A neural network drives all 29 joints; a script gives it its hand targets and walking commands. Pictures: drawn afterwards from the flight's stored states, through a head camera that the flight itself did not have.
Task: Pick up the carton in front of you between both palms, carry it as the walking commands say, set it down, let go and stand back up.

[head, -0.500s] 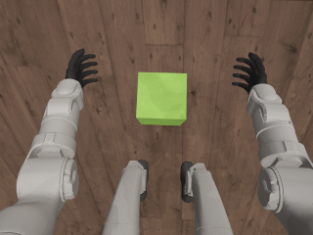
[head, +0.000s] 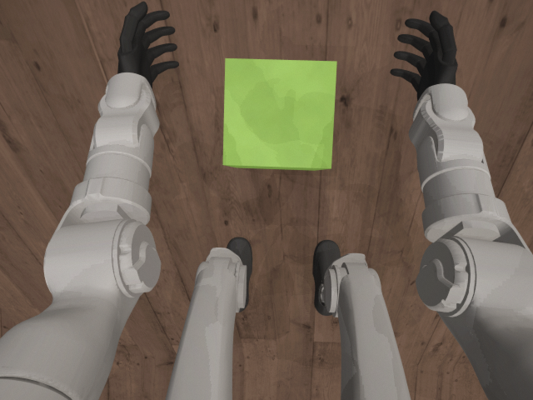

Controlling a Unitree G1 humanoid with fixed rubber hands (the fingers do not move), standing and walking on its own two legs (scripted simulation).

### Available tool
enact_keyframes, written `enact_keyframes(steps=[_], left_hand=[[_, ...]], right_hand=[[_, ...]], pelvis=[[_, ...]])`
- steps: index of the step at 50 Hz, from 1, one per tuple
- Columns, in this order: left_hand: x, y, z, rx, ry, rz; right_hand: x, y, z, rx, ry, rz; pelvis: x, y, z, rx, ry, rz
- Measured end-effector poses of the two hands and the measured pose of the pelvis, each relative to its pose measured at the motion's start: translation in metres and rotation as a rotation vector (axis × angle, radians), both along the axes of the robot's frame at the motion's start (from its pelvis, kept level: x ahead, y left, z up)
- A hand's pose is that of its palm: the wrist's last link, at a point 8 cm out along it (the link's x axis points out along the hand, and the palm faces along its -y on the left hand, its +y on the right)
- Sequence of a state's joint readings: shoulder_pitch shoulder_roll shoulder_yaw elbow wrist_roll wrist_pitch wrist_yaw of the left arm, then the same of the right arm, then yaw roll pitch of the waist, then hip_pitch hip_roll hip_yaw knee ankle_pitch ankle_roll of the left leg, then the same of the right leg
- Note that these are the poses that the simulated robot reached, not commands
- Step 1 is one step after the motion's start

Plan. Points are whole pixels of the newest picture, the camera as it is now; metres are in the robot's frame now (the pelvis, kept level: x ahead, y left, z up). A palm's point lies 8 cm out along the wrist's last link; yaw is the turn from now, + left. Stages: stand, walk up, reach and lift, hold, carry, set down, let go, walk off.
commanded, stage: reach and lift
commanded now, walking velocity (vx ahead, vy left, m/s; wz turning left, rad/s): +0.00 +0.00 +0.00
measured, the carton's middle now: (277, 124) +0.50 +0.03 -0.47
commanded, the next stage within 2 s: none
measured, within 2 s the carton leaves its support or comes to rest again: leaves its support in 1.50 s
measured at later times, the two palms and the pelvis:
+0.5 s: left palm (186, 113) +0.49 +0.21 -0.36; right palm (376, 119) +0.50 -0.16 -0.36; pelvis -0.05 -0.01 -0.20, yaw +0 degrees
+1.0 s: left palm (196, 116) +0.50 +0.20 -0.40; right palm (365, 119) +0.51 -0.15 -0.39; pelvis -0.05 -0.01 -0.22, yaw +0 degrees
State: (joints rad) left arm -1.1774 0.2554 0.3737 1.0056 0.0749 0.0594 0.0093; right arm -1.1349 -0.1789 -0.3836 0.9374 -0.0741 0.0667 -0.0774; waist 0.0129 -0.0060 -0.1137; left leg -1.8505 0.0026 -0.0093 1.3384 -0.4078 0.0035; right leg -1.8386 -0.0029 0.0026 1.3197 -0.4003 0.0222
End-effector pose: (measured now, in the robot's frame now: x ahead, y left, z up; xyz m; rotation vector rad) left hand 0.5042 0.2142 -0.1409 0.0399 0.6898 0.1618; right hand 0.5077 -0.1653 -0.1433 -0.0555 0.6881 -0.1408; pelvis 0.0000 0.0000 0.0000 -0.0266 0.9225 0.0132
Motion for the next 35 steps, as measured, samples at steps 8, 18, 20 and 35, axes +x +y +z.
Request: enact_keyframes(steps=[8,18,20,35], left_hand=[[-0.012,0.007,-0.096,0.016,0.000,0.022],[-0.012,0.003,-0.171,0.009,-0.005,0.021],[-0.011,0.000,-0.183,0.005,0.007,0.020],[-0.009,-0.006,-0.269,0.007,0.047,0.010]], right_hand=[[-0.007,-0.002,-0.095,-0.006,-0.001,0.009],[-0.009,-0.001,-0.170,0.001,0.001,0.003],[-0.008,0.001,-0.181,0.004,0.012,0.003],[-0.005,0.006,-0.266,0.009,0.046,0.015]], pelvis=[[-0.013,-0.003,-0.079,0.002,0.005,0.000],[-0.043,-0.006,-0.162,0.003,-0.127,0.003],[-0.047,-0.006,-0.173,0.003,-0.154,0.002],[-0.053,-0.004,-0.225,0.003,-0.290,-0.006]])
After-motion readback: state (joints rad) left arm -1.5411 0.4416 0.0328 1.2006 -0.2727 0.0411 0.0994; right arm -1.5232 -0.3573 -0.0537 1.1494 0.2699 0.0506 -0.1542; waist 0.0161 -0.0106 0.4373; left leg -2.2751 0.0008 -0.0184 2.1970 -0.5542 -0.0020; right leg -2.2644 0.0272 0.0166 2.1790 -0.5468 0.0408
